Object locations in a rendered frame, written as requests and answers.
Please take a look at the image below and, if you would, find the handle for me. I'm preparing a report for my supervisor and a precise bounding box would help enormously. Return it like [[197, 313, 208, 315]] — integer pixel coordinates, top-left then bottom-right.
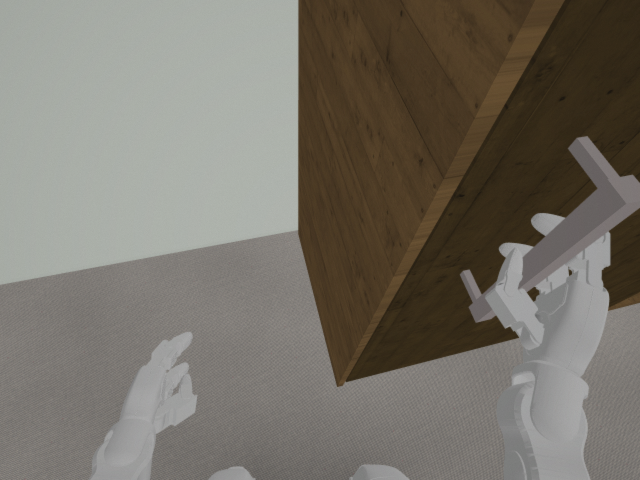
[[460, 136, 640, 323]]

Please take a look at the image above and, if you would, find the robot left hand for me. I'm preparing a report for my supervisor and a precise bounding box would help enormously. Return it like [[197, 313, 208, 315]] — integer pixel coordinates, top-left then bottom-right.
[[119, 332, 197, 434]]

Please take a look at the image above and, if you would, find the robot right hand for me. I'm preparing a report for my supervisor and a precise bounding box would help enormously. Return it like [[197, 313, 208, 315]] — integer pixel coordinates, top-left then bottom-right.
[[485, 213, 610, 377]]

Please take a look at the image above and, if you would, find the left robot forearm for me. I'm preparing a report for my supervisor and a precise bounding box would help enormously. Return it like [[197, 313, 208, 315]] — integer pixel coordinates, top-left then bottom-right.
[[88, 419, 156, 480]]

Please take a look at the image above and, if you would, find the right robot forearm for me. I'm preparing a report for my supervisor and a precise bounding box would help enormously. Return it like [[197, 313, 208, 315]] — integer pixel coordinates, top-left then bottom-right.
[[496, 360, 590, 480]]

